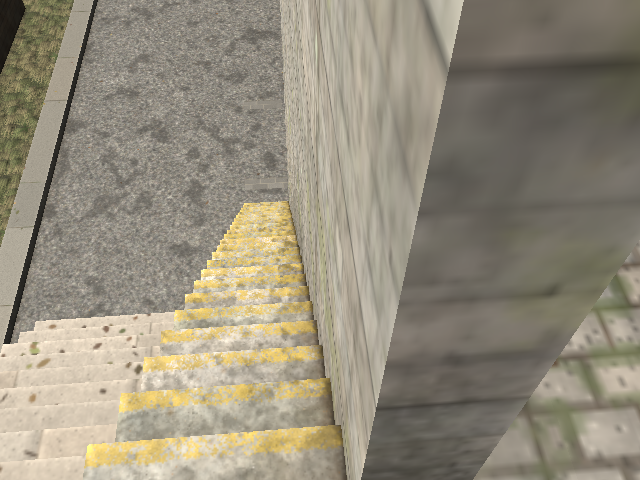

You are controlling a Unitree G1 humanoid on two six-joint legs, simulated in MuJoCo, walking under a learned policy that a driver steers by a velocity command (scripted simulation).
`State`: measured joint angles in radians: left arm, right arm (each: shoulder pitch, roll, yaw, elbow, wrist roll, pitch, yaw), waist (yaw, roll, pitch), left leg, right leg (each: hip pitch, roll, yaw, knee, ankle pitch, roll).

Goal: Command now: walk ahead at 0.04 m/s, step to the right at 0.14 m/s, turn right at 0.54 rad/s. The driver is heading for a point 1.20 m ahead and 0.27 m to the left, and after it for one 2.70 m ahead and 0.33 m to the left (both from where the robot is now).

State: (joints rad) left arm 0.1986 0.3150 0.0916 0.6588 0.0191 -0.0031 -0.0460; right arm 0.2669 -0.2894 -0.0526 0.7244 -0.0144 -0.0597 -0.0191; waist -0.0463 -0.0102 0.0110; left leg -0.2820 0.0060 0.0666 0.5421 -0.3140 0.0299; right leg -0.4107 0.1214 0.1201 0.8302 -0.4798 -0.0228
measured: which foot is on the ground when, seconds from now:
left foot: down 0.00-0.72, up 0.74-1.00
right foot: up 0.00-0.26, down 0.28-1.00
